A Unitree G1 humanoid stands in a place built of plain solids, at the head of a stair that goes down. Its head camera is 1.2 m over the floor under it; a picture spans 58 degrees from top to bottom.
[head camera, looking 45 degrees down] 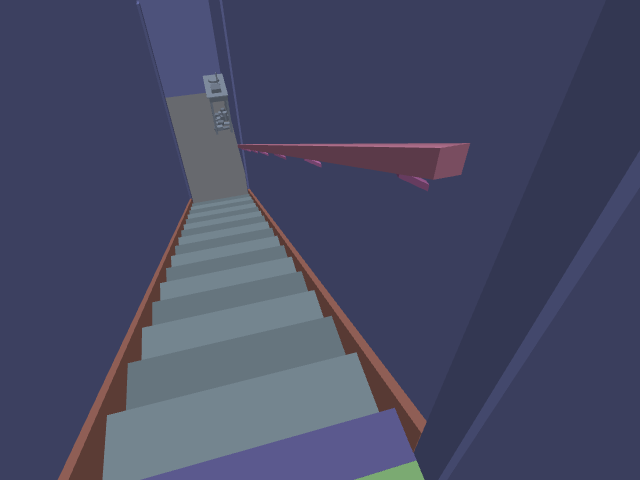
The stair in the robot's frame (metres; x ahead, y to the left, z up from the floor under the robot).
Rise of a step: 0.18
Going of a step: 0.30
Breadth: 0.85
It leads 16 degrees to the left of straight ahead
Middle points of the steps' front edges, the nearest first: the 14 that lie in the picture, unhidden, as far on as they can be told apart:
0.42 0.20 0.00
0.70 0.28 -0.19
0.99 0.36 -0.37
1.28 0.44 -0.55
1.56 0.52 -0.74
1.85 0.60 -0.92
2.14 0.68 -1.10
2.42 0.76 -1.29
2.71 0.84 -1.47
3.00 0.92 -1.65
3.29 1.00 -1.84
3.57 1.08 -2.02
3.86 1.16 -2.20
4.15 1.24 -2.39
